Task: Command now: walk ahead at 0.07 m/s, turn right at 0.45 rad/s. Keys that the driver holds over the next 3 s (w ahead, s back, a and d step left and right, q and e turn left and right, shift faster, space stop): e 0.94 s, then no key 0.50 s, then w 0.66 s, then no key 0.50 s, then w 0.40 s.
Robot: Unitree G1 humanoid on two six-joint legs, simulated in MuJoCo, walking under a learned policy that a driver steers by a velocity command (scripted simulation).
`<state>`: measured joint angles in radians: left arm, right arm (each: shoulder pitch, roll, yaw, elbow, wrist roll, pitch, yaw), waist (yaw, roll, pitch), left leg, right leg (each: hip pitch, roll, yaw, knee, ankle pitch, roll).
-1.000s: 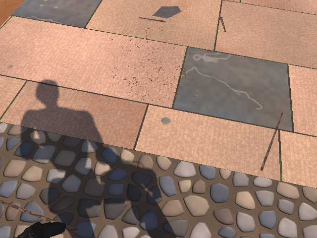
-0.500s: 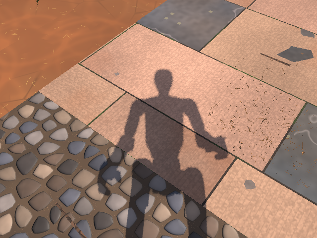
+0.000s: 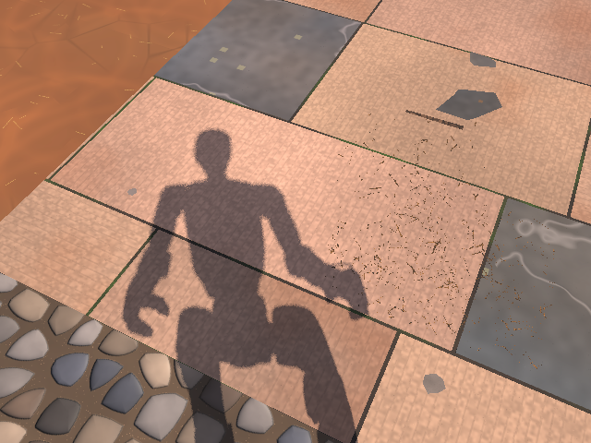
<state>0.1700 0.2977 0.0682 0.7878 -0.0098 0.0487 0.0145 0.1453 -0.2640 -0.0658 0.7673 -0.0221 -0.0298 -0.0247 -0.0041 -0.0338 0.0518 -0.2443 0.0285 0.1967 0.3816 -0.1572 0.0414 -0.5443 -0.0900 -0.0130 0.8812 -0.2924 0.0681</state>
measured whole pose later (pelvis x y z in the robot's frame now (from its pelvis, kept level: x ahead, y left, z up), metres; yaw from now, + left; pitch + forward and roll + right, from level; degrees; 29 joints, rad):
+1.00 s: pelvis +0.03 -0.03 -0.01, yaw -35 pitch +1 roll +0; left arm 0.16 0.31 0.08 0.60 -0.02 0.07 -0.01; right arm 0.13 -0.30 -0.08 0.77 0.02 0.02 -0.02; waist -0.02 0.01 0.07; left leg -0.22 0.10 0.13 0.49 -0.27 -0.04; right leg -0.32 -0.03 -0.03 0.63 -0.31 0.04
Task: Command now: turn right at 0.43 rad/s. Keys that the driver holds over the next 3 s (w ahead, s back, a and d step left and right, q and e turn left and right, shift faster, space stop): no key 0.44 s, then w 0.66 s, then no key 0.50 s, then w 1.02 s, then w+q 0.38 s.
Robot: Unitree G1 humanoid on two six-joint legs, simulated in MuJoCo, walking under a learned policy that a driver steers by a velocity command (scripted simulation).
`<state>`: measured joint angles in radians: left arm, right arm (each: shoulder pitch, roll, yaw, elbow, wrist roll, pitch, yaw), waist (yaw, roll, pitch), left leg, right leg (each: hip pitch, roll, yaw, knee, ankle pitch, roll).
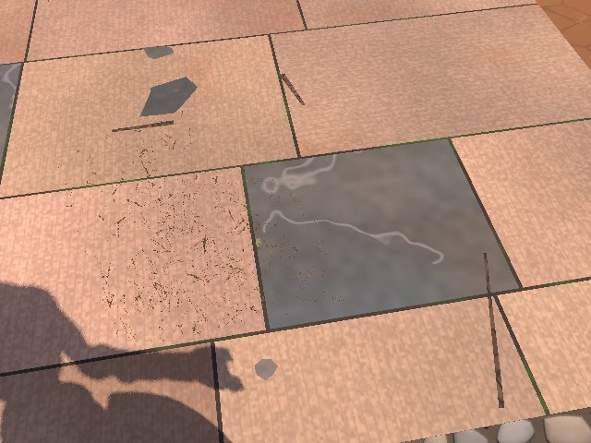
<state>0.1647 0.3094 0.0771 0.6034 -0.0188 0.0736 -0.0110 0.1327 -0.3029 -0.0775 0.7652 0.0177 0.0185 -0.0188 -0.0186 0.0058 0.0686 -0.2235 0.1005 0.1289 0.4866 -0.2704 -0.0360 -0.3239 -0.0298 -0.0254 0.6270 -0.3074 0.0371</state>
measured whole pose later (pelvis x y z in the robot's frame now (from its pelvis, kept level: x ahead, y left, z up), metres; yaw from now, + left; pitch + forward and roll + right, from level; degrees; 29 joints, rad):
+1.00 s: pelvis +0.16 -0.02 +0.00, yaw -4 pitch +2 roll +0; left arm 0.48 0.25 0.04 0.86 -0.02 -0.06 0.01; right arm 0.00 -0.26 -0.02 0.71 0.02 -0.08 0.06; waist 0.10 0.03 0.04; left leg -0.62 0.05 0.02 0.62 -0.04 0.01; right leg 0.10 0.01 0.00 0.19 -0.33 -0.02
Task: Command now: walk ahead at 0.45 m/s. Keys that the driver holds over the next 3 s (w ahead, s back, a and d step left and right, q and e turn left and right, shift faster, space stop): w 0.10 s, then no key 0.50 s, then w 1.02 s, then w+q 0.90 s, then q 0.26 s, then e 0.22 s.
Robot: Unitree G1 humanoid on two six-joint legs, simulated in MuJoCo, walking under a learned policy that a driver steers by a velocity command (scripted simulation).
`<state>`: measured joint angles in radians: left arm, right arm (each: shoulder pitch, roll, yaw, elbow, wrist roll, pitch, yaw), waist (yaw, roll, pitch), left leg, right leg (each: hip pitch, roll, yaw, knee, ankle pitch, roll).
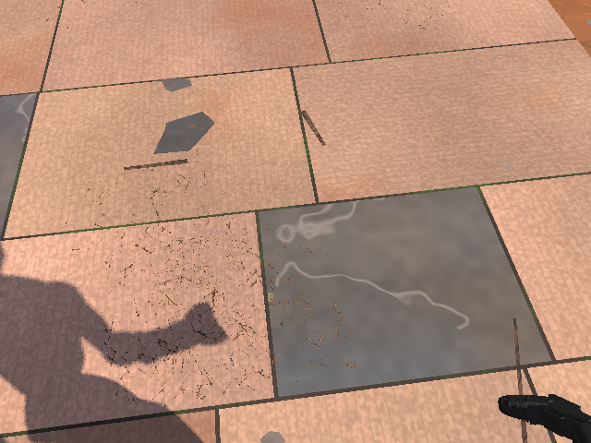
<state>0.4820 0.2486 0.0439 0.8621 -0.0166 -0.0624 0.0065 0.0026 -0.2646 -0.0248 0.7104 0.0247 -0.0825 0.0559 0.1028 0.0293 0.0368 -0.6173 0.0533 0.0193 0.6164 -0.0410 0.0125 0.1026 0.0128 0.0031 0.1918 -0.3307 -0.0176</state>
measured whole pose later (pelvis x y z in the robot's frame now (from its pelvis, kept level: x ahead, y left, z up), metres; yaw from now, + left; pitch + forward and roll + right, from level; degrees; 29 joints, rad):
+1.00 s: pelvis +0.35 +0.00 +0.00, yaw +1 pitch +1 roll +0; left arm 0.30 0.24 0.06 0.87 -0.01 -0.10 -0.02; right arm 0.25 -0.30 -0.04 0.90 0.04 -0.07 0.02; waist 0.01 0.03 0.00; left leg -0.45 0.02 -0.02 1.16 -0.42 0.05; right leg -0.15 0.02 -0.03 0.47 -0.34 -0.03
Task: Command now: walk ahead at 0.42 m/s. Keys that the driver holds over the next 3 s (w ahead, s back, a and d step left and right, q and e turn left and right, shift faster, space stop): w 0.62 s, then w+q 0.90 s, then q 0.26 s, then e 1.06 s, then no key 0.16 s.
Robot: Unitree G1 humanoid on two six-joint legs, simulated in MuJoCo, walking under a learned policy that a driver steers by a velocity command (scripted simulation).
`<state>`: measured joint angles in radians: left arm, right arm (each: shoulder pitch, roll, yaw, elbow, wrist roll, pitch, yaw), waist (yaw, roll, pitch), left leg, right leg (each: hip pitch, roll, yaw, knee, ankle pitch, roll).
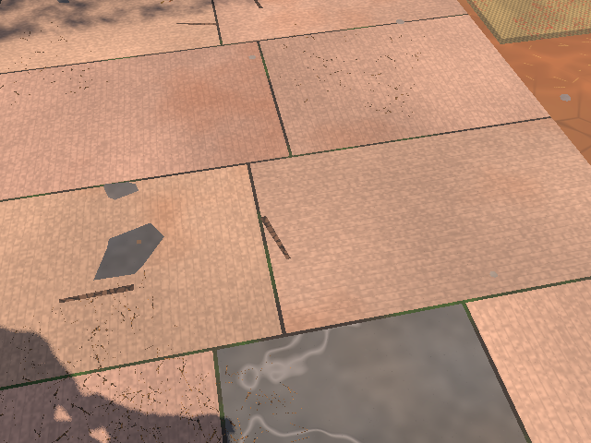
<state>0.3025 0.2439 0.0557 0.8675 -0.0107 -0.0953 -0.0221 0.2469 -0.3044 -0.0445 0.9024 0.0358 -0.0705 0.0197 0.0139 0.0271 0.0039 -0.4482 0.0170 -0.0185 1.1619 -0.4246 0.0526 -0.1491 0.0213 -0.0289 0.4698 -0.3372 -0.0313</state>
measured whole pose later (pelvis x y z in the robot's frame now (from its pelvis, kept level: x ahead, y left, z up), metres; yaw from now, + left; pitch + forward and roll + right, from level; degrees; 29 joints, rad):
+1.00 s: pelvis +0.50 +0.00 +0.00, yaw +8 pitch +1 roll -1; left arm 0.16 0.25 0.05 0.83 0.01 -0.11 -0.01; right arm 0.32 -0.30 -0.07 0.90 0.04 -0.05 -0.01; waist -0.01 0.04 0.04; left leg -0.44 0.04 -0.05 1.15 -0.36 0.03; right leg -0.29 -0.01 -0.09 0.43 -0.16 -0.02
